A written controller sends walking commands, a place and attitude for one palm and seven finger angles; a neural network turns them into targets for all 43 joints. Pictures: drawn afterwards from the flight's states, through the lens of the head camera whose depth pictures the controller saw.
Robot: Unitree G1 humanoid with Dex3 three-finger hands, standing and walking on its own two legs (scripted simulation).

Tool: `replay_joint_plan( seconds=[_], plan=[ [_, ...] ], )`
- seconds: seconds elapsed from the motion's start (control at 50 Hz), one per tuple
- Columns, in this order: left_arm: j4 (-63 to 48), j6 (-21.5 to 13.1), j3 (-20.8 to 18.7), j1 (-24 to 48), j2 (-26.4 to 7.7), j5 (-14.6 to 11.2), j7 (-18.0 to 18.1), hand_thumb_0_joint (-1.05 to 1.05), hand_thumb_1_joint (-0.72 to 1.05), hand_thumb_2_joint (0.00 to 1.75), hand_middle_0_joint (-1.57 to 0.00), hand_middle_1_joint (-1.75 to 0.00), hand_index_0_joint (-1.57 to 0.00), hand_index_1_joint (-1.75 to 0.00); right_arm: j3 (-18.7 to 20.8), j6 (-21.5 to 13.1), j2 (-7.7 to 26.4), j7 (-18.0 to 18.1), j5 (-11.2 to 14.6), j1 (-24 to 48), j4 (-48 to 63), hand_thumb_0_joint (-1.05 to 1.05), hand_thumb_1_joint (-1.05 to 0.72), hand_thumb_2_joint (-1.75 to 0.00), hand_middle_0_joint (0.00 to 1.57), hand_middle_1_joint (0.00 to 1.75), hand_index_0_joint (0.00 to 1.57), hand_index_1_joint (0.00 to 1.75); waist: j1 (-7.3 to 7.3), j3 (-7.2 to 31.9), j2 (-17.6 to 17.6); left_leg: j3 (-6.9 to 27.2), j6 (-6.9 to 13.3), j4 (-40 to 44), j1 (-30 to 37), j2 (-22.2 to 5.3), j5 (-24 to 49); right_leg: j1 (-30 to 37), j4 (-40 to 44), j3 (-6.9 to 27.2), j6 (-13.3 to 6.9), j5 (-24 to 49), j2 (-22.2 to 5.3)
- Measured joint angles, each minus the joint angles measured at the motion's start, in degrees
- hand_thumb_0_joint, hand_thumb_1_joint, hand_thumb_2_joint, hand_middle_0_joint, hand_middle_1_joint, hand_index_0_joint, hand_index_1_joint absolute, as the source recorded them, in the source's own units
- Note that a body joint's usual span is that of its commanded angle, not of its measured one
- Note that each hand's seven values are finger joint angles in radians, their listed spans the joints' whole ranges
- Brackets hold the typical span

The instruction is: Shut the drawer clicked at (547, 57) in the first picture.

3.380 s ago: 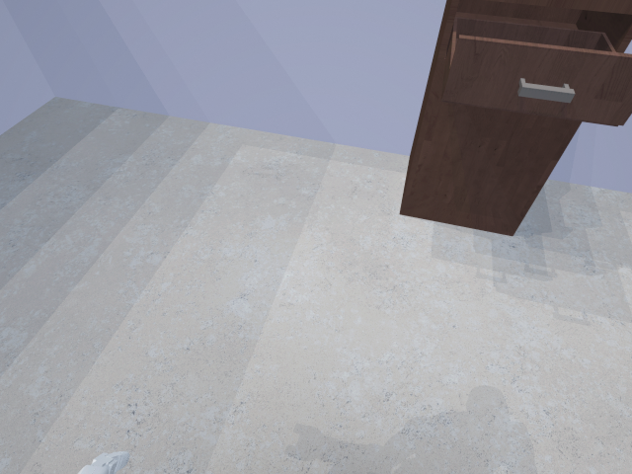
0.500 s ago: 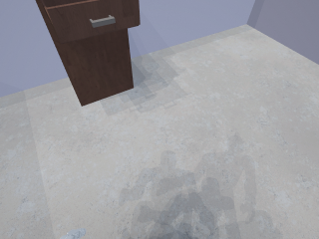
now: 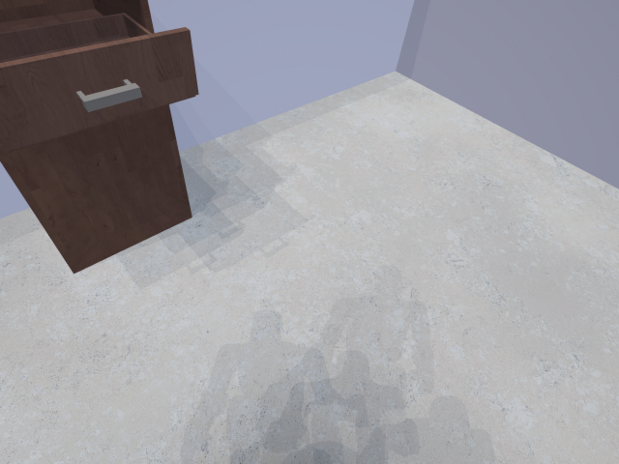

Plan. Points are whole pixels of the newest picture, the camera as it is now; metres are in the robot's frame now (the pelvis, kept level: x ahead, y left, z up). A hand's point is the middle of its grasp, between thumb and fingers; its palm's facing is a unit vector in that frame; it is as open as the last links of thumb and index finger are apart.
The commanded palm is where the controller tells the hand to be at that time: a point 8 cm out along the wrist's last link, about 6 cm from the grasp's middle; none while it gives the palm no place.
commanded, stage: walk to a spot facing it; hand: left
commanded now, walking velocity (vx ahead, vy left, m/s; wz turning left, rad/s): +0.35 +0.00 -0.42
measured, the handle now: (108, 93) +0.78 +0.49 +0.04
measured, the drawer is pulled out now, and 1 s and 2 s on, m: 0.27 0.27 0.27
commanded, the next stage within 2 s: turn to face it in 0.82 s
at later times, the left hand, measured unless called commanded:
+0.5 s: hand (269, 322) +0.39 +0.09 -0.17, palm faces -0.23 -0.96 -0.15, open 7.4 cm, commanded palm none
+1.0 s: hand (255, 291) +0.46 +0.12 -0.18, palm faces -0.21 -0.97 -0.13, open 7.4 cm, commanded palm none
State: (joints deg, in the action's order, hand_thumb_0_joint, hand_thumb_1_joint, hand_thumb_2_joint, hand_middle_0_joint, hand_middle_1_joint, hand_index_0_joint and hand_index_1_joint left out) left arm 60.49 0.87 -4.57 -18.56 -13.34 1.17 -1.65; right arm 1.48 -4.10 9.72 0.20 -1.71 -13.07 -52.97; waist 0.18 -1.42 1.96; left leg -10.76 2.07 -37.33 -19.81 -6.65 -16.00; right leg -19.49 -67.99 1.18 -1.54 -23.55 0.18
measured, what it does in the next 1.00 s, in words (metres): walks ahead, turning right: right foot, then left foot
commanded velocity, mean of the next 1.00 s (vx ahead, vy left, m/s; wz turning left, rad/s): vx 0.30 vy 0.00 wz -0.18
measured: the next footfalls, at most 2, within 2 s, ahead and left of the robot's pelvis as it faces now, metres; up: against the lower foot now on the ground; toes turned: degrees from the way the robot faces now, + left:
right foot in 0.44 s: +0.33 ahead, -0.16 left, +0.00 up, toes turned -20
left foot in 0.90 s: +0.59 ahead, +0.01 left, +0.00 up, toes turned -6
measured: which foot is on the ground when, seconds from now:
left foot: down 0.00-0.46, up 0.48-0.88, down 0.90-1.00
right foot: up 0.00-0.42, down 0.44-0.92, up 0.94-1.00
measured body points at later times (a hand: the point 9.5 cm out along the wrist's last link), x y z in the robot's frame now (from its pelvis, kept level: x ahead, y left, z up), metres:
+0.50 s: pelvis +0.23 -0.05 -0.02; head +0.27 -0.06 +0.43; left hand +0.40 +0.14 -0.16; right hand +0.06 -0.22 -0.16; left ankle +0.07 +0.10 -0.67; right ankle +0.30 -0.14 -0.73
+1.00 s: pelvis +0.45 -0.05 +0.00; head +0.47 -0.03 +0.45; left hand +0.48 +0.17 -0.17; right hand +0.50 -0.30 -0.12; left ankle +0.55 +0.02 -0.73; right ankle +0.32 -0.14 -0.66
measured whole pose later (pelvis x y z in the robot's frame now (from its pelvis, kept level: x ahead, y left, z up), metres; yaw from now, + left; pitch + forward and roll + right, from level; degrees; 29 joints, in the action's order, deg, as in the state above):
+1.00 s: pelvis +0.45 -0.05 +0.00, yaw -18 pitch -2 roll -1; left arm 64.4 -1.4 -2.8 -21.1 -9.7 0.7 -0.2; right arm 1.6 -4.0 8.9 -0.1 -1.6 -7.7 -55.0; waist 2.0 -2.6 1.8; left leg -10.9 3.1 -35.8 -20.1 -5.3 -13.5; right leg -16.0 -60.5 -2.3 -1.2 -28.3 -0.8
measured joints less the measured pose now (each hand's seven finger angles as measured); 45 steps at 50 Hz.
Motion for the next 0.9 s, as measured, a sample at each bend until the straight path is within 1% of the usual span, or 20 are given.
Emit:
replay_joint_plan(
  seconds=[0.04, 0.08, 0.14, 0.2, 0.26, 0.3, 0.36, 0.4, 0.44, 0.46, 0.48, 0.5, 0.52, 0.54, 0.58, 0.64, 0.72, 0.82, 0.86, 0.9],
  plan=[
    [-0.9, -0.1, -0.4, 1.3, -0.1, 0.2, -0.3, 0.01, 0.91, 0.89, -0.20, -0.29, -0.20, -0.30, -0.1, -0.2, -1.1, 0.5, 0.1, -1.9, -1.7, 0.00, -0.91, -0.89, 0.20, 0.30, 0.20, 0.30, 0.30, 0.2, 0.3, -1.4, -0.1, 4.4, 3.8, 0.5, 0.4, -4.8, -3.7, -1.7, 0.2, 5.1, -1.2],
    [-2.1, -0.3, -0.7, 2.3, 0.3, 0.4, -0.4, 0.01, 0.91, 0.90, -0.20, -0.29, -0.20, -0.30, 0.4, -0.3, -1.4, 1.2, 0.4, -3.9, -3.4, 0.00, -0.92, -0.89, 0.21, 0.30, 0.20, 0.30, 0.56, 0.6, 0.2, -2.9, -0.1, 8.7, 7.1, 1.1, 0.8, -9.0, -4.1, -2.5, 0.7, 8.7, -2.3],
    [-3.5, -0.1, -0.9, 3.7, 1.1, 0.6, -0.5, 0.01, 0.91, 0.90, -0.20, -0.29, -0.20, -0.30, 0.7, -0.2, -1.6, 1.2, 0.6, -6.8, -5.6, 0.00, -0.93, -0.89, 0.21, 0.30, 0.20, 0.30, 0.46, 0.9, 0.1, -4.9, -0.1, 13.2, 11.2, 1.9, 0.8, -13.6, -2.1, -3.1, 1.7, 12.3, -3.9],
    [-4.0, 0.4, -0.9, 5.4, 1.8, 0.7, -0.8, 0.01, 0.91, 0.90, -0.20, -0.29, -0.20, -0.30, 0.8, -0.2, -2.0, 1.1, 0.7, -9.3, -7.5, 0.00, -0.93, -0.89, 0.21, 0.30, 0.20, 0.30, -0.14, 0.6, 0.2, -6.7, -0.4, 16.0, 14.8, 2.7, -0.1, -16.4, 2.3, -3.7, 2.5, 14.8, -5.5],
    [-3.9, 0.8, -0.5, 7.4, 2.6, 0.8, -1.0, 0.01, 0.91, 0.90, -0.20, -0.29, -0.20, -0.30, 0.8, -0.1, -2.4, 1.0, 0.6, -11.4, -9.0, 0.00, -0.92, -0.89, 0.20, 0.30, 0.20, 0.30, -1.21, -0.4, 0.0, -8.3, -1.2, 17.5, 18.1, 2.8, -1.7, -16.9, 10.0, -5.1, 2.7, 15.7, -6.6],
    [-3.8, 0.9, -0.2, 8.9, 3.1, 0.7, -1.1, 0.01, 0.91, 0.90, -0.20, -0.29, -0.20, -0.30, 0.8, -0.1, -2.6, 1.0, 0.4, -12.6, -9.7, 0.00, -0.92, -0.89, 0.20, 0.30, 0.20, 0.30, -2.12, -1.2, -0.3, -9.3, -2.0, 18.0, 20.2, 2.7, -3.2, -16.2, 15.9, -6.1, 2.4, 15.6, -6.8],
    [-3.8, 0.6, 0.3, 11.3, 3.8, 0.6, -1.2, 0.01, 0.91, 0.90, -0.20, -0.29, -0.20, -0.30, 0.8, 0.2, -2.8, 0.9, 0.1, -14.2, -10.7, 0.00, -0.91, -0.89, 0.20, 0.30, 0.20, 0.30, -3.67, -2.5, -1.0, -10.6, -3.7, 17.3, 23.0, 1.8, -6.1, -14.1, 23.7, -7.7, 1.0, 14.0, -5.9],
    [-4.2, -0.1, 0.6, 12.7, 4.2, 0.6, -1.2, 0.01, 0.91, 0.90, -0.20, -0.29, -0.20, -0.30, 0.8, 0.5, -2.8, 0.7, 0.0, -15.2, -11.3, 0.00, -0.91, -0.89, 0.20, 0.30, 0.20, 0.30, -4.24, -3.2, -1.8, -11.5, -5.1, 15.6, 24.5, 0.4, -8.8, -11.8, 27.8, -9.0, -0.5, 12.0, -4.4],
    [-4.8, -1.6, 0.9, 13.4, 4.2, 0.7, -1.1, 0.01, 0.91, 0.90, -0.20, -0.29, -0.20, -0.30, 0.8, 1.1, -3.0, 0.5, 0.2, -16.5, -12.1, 0.00, -0.91, -0.89, 0.20, 0.30, 0.20, 0.30, -4.10, -3.4, -2.3, -11.8, -6.2, 9.0, 24.3, -2.0, -12.3, -7.5, 32.6, -10.7, -2.2, 11.9, -2.3],
    [-5.0, -2.6, 0.9, 13.5, 3.9, 0.8, -1.0, 0.01, 0.91, 0.90, -0.20, -0.29, -0.20, -0.30, 0.8, 1.6, -3.3, 0.3, 0.5, -16.9, -12.5, 0.00, -0.91, -0.89, 0.20, 0.30, 0.20, 0.30, -3.61, -3.4, -2.0, -10.8, -5.7, 1.3, 22.0, -3.6, -12.1, -6.6, 33.1, -11.0, -3.3, 15.5, -1.9],
    [-5.1, -3.6, 0.9, 13.6, 3.9, 0.5, -0.6, 0.01, 0.91, 0.90, -0.20, -0.29, -0.20, -0.30, 0.8, 2.1, -3.4, 0.1, 0.9, -16.3, -12.8, 0.00, -0.91, -0.89, 0.21, 0.30, 0.20, 0.30, -3.13, -3.7, -2.1, -6.9, -5.3, -9.3, 17.9, -4.3, -12.3, -6.8, 30.4, -11.1, -3.9, 14.5, -1.5],
    [-5.1, -4.2, 1.0, 13.4, 3.9, 0.0, -0.3, 0.01, 0.91, 0.90, -0.20, -0.29, -0.20, -0.30, 0.8, 2.7, -3.2, 0.1, 1.2, -15.1, -12.9, 0.00, -0.91, -0.89, 0.21, 0.30, 0.20, 0.30, -2.86, -3.9, -2.2, -2.4, -4.7, -19.4, 13.3, -3.8, -12.6, -6.4, 28.8, -10.9, -4.1, 12.1, -1.0],
    [-5.0, -4.4, 1.1, 12.9, 3.8, -0.3, -0.1, 0.01, 0.91, 0.89, -0.20, -0.29, -0.20, -0.30, 1.0, 3.0, -3.1, 0.1, 1.3, -13.8, -12.7, 0.01, -0.91, -0.89, 0.21, 0.30, 0.20, 0.30, -2.71, -3.9, -2.1, 1.2, -4.3, -27.5, 8.9, -3.0, -11.6, -5.2, 28.8, -10.8, -4.1, 10.0, -0.6],
    [-4.6, -4.4, 1.2, 12.2, 3.8, -0.5, 0.2, 0.01, 0.91, 0.89, -0.20, -0.29, -0.20, -0.30, 1.2, 3.2, -2.9, 0.2, 1.2, -12.2, -12.2, 0.01, -0.91, -0.89, 0.21, 0.30, 0.20, 0.30, -2.56, -3.7, -2.1, 3.5, -4.0, -32.9, 4.9, -2.5, -9.7, -3.5, 29.9, -10.6, -3.9, 8.8, -0.1],
    [-3.5, -4.5, 1.2, 10.3, 3.9, -0.6, 1.0, 0.00, 0.91, 0.89, -0.20, -0.29, -0.20, -0.30, 1.5, 3.2, -2.1, 0.3, 0.7, -8.8, -10.5, 0.01, -0.91, -0.89, 0.20, 0.30, 0.20, 0.30, -2.30, -2.8, -2.3, 5.6, -3.7, -36.0, -1.7, -2.6, -6.0, -0.2, 33.7, -10.0, -3.3, 9.3, 1.0],
    [-2.3, -5.1, 0.5, 7.4, 3.0, -0.5, 2.1, -0.01, 0.94, 0.89, -0.20, -0.29, -0.20, -0.30, 1.8, 2.9, -1.2, 0.3, 0.3, -4.0, -7.3, 0.01, -0.91, -0.89, 0.20, 0.30, 0.20, 0.30, -1.99, -0.8, -2.8, 6.5, -4.1, -30.8, -8.9, -3.4, -2.6, 3.9, 39.1, -9.0, -3.4, 10.0, 2.1],
    [-0.3, -5.0, 1.1, 3.9, 2.6, -0.2, 1.9, -0.01, 0.94, 0.89, -0.20, -0.29, -0.20, -0.30, 2.1, 2.7, 0.0, -0.2, 0.2, 1.0, -4.2, 0.00, -0.92, -0.89, 0.20, 0.30, 0.20, 0.30, -1.25, 1.1, -3.4, 6.1, -4.8, -20.2, -12.9, -3.6, 1.6, 8.8, 43.5, -8.0, -2.7, 9.4, 2.7],
    [1.1, -5.0, 1.8, 0.2, 3.0, -0.1, 1.6, 0.00, 0.92, 0.89, -0.20, -0.29, -0.20, -0.30, 1.8, 2.6, 0.6, -1.4, 0.4, 4.7, -2.8, 0.00, -0.92, -0.90, 0.20, 0.30, 0.20, 0.30, 1.00, 1.5, -3.0, 5.1, -4.4, -6.4, -10.8, -2.2, 4.5, 14.4, 45.1, -7.2, -1.1, 6.2, 2.5],
    [1.7, -4.8, 1.9, -1.2, 3.2, -0.1, 1.6, 0.00, 0.92, 0.89, -0.20, -0.29, -0.20, -0.30, 1.6, 2.4, 0.6, -1.6, 0.5, 5.6, -2.6, 0.00, -0.92, -0.90, 0.20, 0.30, 0.20, 0.30, 2.04, 1.1, -2.5, 4.4, -3.9, -1.9, -8.2, -1.2, 4.3, 16.4, 44.5, -6.8, -0.2, 4.1, 2.0],
    [2.2, -4.5, 1.9, -3.0, 3.5, -0.2, 1.6, 0.00, 0.92, 0.89, -0.20, -0.29, -0.20, -0.30, 1.3, 1.7, 0.6, -1.6, 0.3, 6.1, -2.2, 0.00, -0.91, -0.90, 0.20, 0.30, 0.20, 0.30, 2.68, 0.8, -1.9, 3.3, -3.4, 3.6, -4.0, 0.1, 5.5, 17.0, 41.2, -5.9, 0.9, 0.8, 1.2]
  ],
)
